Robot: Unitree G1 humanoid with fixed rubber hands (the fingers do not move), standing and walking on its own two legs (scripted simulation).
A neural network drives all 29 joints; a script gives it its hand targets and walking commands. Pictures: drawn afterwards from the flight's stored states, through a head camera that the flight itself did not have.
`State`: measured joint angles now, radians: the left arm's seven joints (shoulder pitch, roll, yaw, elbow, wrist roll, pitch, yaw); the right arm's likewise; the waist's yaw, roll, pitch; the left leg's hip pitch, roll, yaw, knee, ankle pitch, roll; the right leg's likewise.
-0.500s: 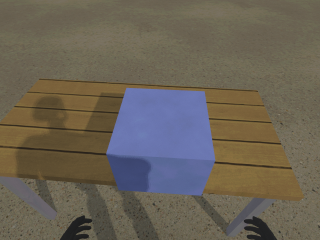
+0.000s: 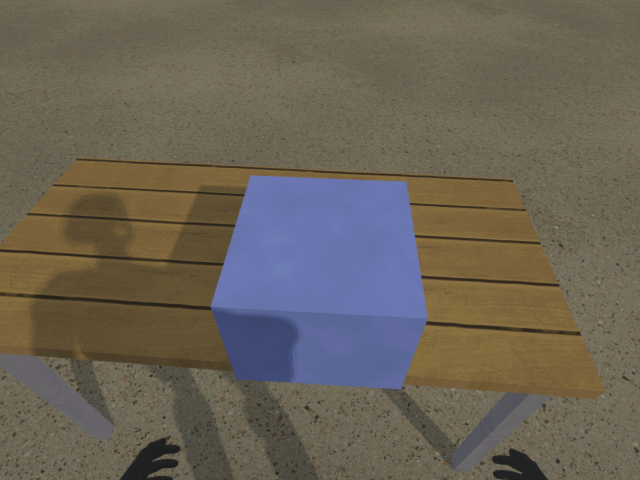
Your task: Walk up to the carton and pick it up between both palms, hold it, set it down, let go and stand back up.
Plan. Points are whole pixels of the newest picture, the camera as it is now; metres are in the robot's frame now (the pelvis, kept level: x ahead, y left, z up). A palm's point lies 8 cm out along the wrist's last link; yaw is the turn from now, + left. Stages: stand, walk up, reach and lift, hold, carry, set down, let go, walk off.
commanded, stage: stand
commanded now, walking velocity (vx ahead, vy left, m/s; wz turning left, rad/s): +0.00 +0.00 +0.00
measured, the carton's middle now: (323, 278) +0.45 +0.02 -0.02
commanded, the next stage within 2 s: walk up in 0.26 s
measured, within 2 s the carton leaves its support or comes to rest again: neither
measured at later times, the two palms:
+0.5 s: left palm out of the picture +0.13 +0.26 -0.08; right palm out of the picture +0.13 -0.25 -0.07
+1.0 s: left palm out of the picture +0.16 +0.26 -0.08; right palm (534, 479) +0.18 -0.25 -0.08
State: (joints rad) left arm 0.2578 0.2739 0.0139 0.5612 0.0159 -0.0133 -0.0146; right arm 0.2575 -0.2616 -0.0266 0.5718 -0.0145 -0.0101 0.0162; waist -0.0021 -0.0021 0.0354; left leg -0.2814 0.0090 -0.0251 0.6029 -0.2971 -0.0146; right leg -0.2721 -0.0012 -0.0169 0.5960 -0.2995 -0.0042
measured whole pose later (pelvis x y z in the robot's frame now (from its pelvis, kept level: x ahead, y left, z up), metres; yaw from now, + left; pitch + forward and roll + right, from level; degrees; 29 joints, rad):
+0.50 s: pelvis +0.00 +0.00 +0.00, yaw +0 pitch -1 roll +0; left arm 0.27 0.28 0.01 0.57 0.02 -0.01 -0.01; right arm 0.27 -0.27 -0.03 0.57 -0.02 -0.01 0.02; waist 0.00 -0.01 0.02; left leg -0.27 0.00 -0.03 0.59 -0.29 -0.01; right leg -0.26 -0.01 -0.02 0.58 -0.30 0.00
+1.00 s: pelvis +0.04 +0.00 +0.00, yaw +2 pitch +0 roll +0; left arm 0.26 0.29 0.00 0.55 0.02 -0.01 -0.01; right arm 0.26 -0.28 -0.02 0.56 -0.02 -0.01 0.01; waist 0.00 0.00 0.03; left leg -0.26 -0.01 -0.05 0.62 -0.35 -0.01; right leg -0.23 -0.02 -0.04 0.61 -0.37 0.00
